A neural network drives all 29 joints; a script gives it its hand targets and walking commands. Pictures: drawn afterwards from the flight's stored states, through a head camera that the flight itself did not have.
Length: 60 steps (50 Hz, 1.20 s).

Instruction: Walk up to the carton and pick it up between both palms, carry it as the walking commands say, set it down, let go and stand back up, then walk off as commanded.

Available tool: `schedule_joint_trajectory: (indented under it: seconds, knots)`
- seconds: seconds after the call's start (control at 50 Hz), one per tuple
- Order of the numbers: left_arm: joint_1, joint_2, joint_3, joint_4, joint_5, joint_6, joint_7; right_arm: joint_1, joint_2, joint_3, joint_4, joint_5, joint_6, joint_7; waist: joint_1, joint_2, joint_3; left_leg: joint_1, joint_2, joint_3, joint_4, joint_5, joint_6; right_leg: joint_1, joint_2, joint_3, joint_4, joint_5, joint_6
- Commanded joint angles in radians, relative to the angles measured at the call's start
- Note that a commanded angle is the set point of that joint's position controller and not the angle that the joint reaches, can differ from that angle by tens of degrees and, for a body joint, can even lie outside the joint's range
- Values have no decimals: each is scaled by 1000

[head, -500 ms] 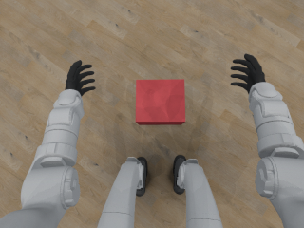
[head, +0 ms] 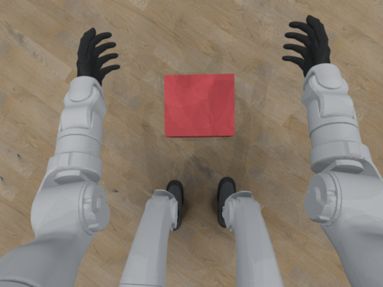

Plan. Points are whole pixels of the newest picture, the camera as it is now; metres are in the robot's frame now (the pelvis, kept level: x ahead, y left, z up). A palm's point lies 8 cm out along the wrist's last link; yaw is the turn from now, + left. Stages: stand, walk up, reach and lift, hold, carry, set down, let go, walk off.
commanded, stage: reach and lift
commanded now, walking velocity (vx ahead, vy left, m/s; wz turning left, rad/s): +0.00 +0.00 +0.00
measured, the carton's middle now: (199, 108) +0.49 +0.01 -0.56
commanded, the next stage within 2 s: none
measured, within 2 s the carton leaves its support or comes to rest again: neither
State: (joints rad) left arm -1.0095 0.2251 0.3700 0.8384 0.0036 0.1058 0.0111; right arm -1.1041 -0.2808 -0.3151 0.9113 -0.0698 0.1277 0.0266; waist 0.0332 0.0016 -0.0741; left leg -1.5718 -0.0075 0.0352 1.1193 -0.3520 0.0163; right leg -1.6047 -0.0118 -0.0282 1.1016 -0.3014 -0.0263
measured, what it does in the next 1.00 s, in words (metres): lowers itself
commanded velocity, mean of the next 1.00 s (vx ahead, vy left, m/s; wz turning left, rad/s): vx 0.00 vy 0.00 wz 0.00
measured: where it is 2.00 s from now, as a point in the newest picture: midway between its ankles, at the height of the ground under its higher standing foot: (199, 212)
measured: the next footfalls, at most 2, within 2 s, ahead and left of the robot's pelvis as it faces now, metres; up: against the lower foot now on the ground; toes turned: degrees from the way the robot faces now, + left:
none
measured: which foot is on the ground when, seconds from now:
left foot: down 0.00-1.00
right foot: down 0.00-1.00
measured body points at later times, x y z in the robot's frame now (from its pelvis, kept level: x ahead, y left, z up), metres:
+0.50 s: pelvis -0.03 +0.00 -0.15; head +0.30 -0.01 +0.15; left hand +0.49 +0.22 -0.27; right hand +0.52 -0.20 -0.28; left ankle +0.06 +0.11 -0.61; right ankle +0.08 -0.11 -0.61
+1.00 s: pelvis -0.05 +0.00 -0.25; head +0.31 +0.00 +0.01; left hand +0.49 +0.21 -0.42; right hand +0.51 -0.19 -0.42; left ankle +0.06 +0.11 -0.61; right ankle +0.08 -0.11 -0.61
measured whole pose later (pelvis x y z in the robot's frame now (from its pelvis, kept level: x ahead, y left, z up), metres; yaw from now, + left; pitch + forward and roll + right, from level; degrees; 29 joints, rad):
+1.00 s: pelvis -0.05 +0.00 -0.25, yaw +1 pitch +39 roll +1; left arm -1.35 0.34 0.14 1.08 -0.23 0.08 0.12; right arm -1.43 -0.43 -0.09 1.16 0.21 0.07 -0.08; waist 0.03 0.01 0.27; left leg -2.21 0.00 0.04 2.12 -0.59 0.03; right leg -2.25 -0.05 -0.04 2.09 -0.52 -0.05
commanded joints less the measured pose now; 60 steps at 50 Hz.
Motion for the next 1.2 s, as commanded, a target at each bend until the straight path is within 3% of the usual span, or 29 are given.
schedule_joint_trajectory:
  seconds: [0.0,0.14,0.36,0.52,1.18]
  knots:
    - [-174,125,11,-96,-2,-21,-2,-214,-111,-11,-99,3,-23,4,10,-43,-943,284,-53,-30,-18,369,-38,676,56,82,61,433,31]
    - [-237,107,-34,-43,-16,-6,16,-260,-143,-15,-12,27,-25,7,-7,-21,-905,191,-53,-30,162,264,-55,398,68,34,227,269,29]
    - [-364,211,-94,-74,-112,21,72,-399,-226,82,-47,136,6,-44,15,-50,-1081,51,-57,7,406,140,-49,349,72,24,466,171,26]
    - [-442,226,-134,-1,-163,20,86,-469,-243,127,20,186,6,-74,14,-60,-1006,-90,-39,7,533,55,-34,249,54,38,587,98,15]
    - [-659,270,-275,227,-294,-83,116,-657,-301,268,237,340,-112,-111,-6,-23,-754,-180,-7,-44,920,83,-45,-16,-12,71,977,77,11]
